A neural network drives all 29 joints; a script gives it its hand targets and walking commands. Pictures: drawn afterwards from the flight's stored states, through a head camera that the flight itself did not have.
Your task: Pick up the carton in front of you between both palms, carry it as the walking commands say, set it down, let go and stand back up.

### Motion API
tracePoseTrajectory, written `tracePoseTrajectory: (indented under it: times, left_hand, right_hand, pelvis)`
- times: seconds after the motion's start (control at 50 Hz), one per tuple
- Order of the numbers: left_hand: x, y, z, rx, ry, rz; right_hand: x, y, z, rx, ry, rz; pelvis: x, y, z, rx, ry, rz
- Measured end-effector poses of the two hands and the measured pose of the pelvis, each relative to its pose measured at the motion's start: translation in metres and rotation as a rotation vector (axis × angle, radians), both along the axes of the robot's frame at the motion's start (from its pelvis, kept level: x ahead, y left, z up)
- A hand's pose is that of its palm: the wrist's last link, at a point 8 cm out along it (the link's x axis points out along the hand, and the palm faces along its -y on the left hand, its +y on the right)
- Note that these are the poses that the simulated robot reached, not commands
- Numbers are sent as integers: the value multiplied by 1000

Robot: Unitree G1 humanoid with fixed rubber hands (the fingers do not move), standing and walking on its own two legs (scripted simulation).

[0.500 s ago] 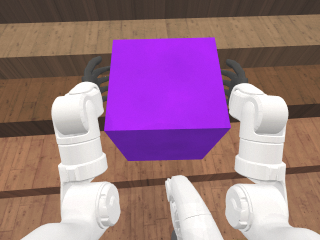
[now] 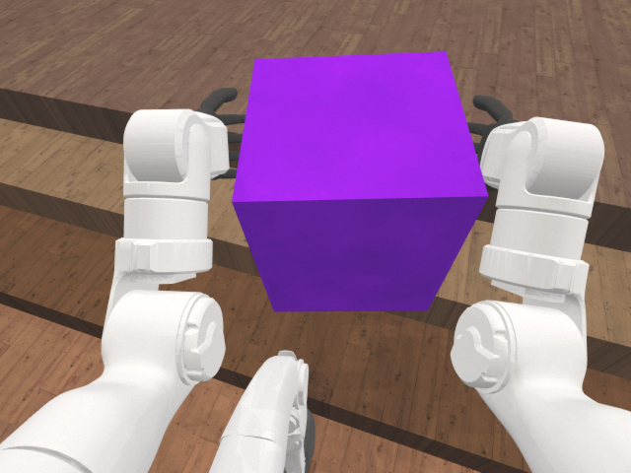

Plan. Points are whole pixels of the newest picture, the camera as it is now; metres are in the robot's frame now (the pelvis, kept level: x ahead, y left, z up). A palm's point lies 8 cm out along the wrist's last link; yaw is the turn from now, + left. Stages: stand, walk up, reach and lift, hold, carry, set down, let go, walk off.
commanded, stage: carry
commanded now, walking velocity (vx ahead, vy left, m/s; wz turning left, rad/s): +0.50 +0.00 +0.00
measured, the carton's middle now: (349, 197) +0.41 +0.04 +0.13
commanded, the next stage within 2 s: none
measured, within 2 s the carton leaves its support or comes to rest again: neither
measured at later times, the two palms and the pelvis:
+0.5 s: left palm out of the picture +0.73 +0.11 +0.35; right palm out of the picture +0.70 -0.19 +0.36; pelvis +0.32 -0.02 +0.16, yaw -3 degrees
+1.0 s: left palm out of the picture +1.05 +0.12 +0.51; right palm out of the picture +1.02 -0.18 +0.50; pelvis +0.64 +0.01 +0.33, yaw -1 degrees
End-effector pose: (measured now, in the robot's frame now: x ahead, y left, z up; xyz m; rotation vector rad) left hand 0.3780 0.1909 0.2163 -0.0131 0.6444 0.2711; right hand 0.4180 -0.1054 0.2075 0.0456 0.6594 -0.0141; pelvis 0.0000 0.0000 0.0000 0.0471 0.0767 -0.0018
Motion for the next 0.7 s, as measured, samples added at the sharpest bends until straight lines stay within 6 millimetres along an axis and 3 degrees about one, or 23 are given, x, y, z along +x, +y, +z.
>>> tracePoseTrajectory:
  times: [0.06, 0.1, 0.18, 0.24, 0.32, 0.42, 0.5, 0.56, 0.62, 0.7]
  left_hand:
    - [64, -18, 6, -18, 49, -91]
    - [102, -36, 8, -30, 84, -163]
    - [153, -71, 16, -70, 148, -250]
    - [187, -88, 37, -84, 141, -282]
    - [240, -99, 78, -106, 50, -304]
    - [305, -97, 117, -121, -19, -279]
    - [350, -84, 131, -84, 27, -206]
    - [366, -65, 137, -35, 93, -111]
    - [375, -46, 147, -17, 150, -36]
    - [408, -30, 183, -29, 138, 36]
  right_hand:
    - [32, -21, 4, -34, 46, -85]
    - [43, -38, 5, -65, 81, -150]
    - [53, -68, 12, -79, 146, -254]
    - [74, -83, 34, -60, 143, -311]
    - [125, -91, 80, -77, 59, -338]
    - [204, -93, 133, -112, -10, -304]
    - [280, -85, 151, -108, 34, -213]
    - [337, -68, 157, -86, 94, -105]
    - [375, -46, 165, -52, 150, -39]
    - [422, -28, 197, -46, 135, 5]
  pelvis:
    - [49, 19, 16, 20, 14, 8]
    - [71, 29, 32, 27, 7, 2]
    - [110, 37, 76, 23, -8, -17]
    - [142, 41, 105, -6, -19, -39]
    - [189, 34, 126, -33, -16, -52]
    - [260, 10, 141, -71, -17, -46]
    - [322, -16, 161, -114, 24, -50]
    - [356, -33, 186, -112, 20, -45]
    - [385, -37, 220, -112, 3, -40]
    - [428, -41, 258, -74, -19, -20]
